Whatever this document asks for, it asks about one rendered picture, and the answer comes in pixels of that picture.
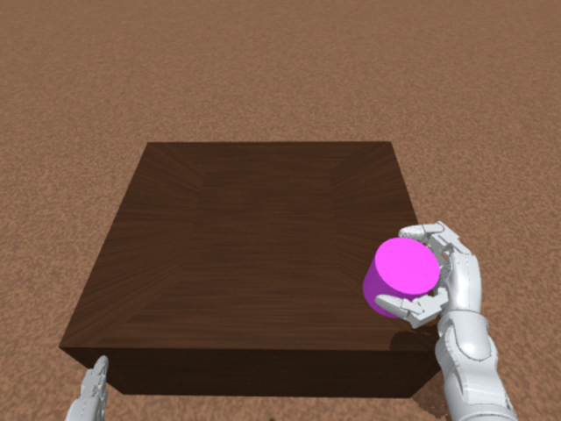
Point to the right robot hand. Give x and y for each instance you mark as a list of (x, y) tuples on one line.
[(459, 286)]

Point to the right robot arm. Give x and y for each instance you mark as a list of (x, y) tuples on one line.
[(468, 358)]

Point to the left robot hand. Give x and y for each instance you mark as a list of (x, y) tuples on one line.
[(90, 405)]

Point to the can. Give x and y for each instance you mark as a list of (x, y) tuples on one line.
[(401, 267)]

